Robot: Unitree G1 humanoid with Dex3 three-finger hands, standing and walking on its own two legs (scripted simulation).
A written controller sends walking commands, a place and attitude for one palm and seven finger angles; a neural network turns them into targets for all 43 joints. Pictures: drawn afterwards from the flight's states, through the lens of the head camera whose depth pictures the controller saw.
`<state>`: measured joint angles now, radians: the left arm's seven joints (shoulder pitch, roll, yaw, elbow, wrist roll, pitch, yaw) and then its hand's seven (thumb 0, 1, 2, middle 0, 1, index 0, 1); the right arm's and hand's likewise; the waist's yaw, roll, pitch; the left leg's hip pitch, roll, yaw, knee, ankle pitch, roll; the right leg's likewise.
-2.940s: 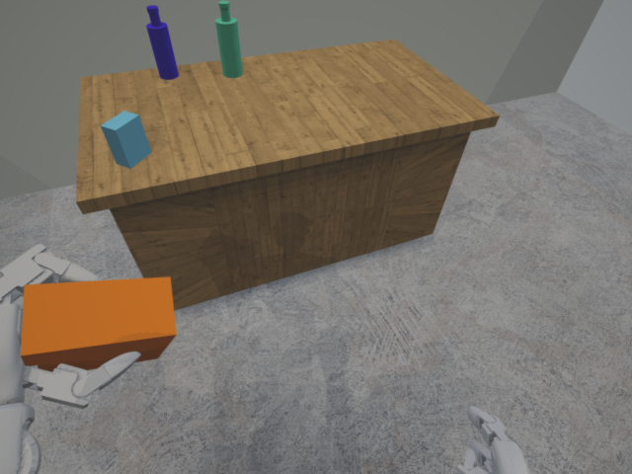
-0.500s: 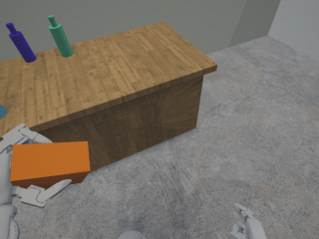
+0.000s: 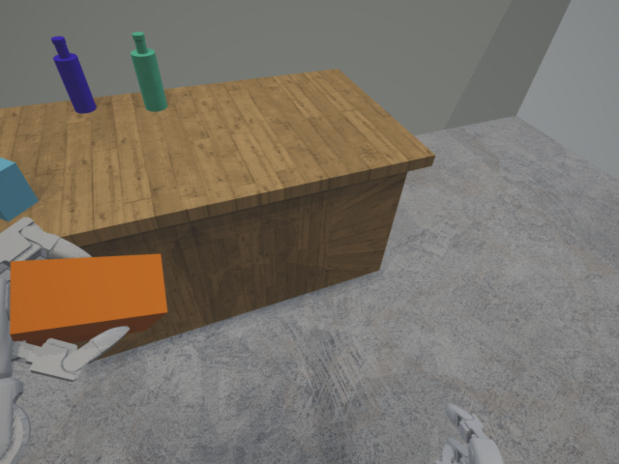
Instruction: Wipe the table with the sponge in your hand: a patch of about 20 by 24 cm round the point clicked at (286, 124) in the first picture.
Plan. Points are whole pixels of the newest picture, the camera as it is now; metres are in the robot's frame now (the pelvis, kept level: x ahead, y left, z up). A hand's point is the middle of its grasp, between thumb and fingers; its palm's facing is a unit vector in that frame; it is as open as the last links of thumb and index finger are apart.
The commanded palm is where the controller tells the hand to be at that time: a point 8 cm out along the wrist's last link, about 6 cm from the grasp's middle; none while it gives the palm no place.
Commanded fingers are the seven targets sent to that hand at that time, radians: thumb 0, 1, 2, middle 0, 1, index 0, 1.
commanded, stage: take the last steps up to it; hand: left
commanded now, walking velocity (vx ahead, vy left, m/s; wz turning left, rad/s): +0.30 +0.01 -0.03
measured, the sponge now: (111, 299) +0.23 +0.21 +0.17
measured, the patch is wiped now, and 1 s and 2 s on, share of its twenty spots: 0.00 0.00 0.00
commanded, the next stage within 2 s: none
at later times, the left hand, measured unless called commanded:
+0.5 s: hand (171, 244) +0.30 +0.17 +0.18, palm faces +0.33 -0.77 -0.54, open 9.7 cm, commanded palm +0.24 +0.23 +0.18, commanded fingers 0.00 0.10 1.30 -1.20 -1.60 -1.20 -1.60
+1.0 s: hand (165, 170) +0.40 +0.21 +0.19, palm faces +0.39 -0.80 -0.46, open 9.7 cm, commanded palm +0.35 +0.26 +0.18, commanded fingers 0.00 0.10 1.30 -1.20 -1.60 -1.20 -1.60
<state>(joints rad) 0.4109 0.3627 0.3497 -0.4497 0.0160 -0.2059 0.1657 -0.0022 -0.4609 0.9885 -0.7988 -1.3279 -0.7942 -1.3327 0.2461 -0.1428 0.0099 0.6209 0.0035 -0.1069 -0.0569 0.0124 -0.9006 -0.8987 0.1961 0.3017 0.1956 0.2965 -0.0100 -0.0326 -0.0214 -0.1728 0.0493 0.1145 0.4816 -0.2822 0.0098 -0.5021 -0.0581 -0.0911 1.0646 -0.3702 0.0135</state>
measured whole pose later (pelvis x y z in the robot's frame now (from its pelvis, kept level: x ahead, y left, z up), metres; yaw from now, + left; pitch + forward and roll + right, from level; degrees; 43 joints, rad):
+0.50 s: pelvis +0.08 -0.05 +0.01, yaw +0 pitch +1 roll +3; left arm 0.55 0.39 0.39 -0.54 -0.01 -0.25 0.14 0.00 -0.46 0.99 -0.80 -1.33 -0.79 -1.33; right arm 0.18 -0.27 -0.06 0.63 0.00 -0.04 -0.06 0.01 -0.90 -0.90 0.20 0.30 0.19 0.30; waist -0.03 -0.01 0.09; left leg -0.55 0.09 0.08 0.98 -0.29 -0.03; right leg -0.23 -0.05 -0.18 0.47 -0.25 -0.08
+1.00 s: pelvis +0.19 -0.02 +0.00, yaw +0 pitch +1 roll +0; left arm 0.49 0.39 0.39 -0.59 -0.02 -0.24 0.15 0.00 -0.46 0.99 -0.80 -1.33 -0.79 -1.34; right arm 0.20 -0.10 0.04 0.60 0.00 -0.11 -0.03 0.01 -0.90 -0.90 0.20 0.30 0.20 0.30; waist 0.00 0.00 0.05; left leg -0.23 0.07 0.16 0.48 -0.25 0.01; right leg -0.51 -0.09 -0.10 0.93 -0.36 0.03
